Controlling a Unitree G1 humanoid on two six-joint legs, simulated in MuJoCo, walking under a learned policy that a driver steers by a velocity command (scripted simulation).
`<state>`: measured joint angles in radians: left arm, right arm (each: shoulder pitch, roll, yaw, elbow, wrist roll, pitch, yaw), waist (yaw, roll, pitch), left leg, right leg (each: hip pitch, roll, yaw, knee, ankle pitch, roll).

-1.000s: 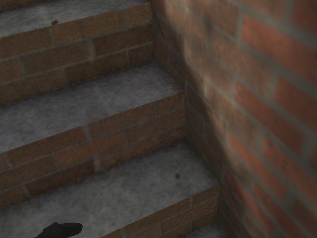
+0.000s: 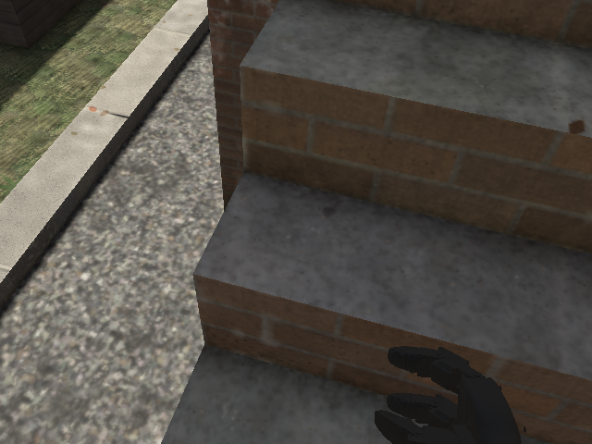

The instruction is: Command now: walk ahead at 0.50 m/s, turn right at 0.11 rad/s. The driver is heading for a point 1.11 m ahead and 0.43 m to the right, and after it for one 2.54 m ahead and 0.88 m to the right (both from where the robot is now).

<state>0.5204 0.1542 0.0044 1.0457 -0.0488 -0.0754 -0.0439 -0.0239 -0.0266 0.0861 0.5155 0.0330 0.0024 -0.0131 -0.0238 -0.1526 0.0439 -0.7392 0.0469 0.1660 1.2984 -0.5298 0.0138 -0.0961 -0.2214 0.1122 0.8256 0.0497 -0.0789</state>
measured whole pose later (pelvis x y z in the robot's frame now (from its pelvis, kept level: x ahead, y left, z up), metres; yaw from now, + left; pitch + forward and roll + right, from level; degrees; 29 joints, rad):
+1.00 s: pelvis +0.13 -0.15 +0.21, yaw -26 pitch -3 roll -2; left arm 0.50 0.20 0.02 0.73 -0.01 -0.06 0.08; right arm 0.05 -0.15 0.06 0.47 -0.04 -0.05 0.02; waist 0.09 -0.03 0.05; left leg -0.51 -0.09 -0.12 1.51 -0.56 0.05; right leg -0.78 0.25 0.04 1.38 -0.49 -0.06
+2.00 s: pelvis -0.21 -0.19 -0.12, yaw -18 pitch +2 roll +2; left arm 0.31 0.22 0.04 0.80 0.00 0.05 0.08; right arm 0.14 -0.15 0.11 0.40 0.00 0.08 0.07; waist -0.12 0.02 0.05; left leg -1.17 0.06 0.02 1.85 -0.60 -0.07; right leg 0.10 -0.20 -0.18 0.23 -0.63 0.17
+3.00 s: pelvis -0.73 +0.21 -0.57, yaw +7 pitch +0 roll -3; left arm 0.37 0.04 -0.01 0.71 -0.02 0.01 0.06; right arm 0.08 -0.07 0.06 0.57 0.09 0.10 0.00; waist 0.19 0.17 0.06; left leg -0.45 0.13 0.11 0.68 -0.67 -0.29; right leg -0.31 -0.03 0.05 0.81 -0.87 -0.09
